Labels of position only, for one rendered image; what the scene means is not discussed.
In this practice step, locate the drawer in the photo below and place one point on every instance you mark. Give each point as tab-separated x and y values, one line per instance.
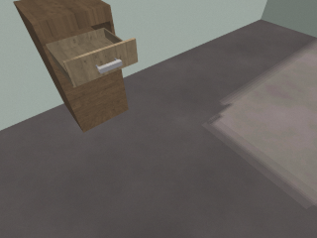
77	56

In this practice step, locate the handle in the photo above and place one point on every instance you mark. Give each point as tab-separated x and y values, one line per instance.
108	66

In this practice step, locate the cabinet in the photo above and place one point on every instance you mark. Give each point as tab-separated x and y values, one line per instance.
48	21

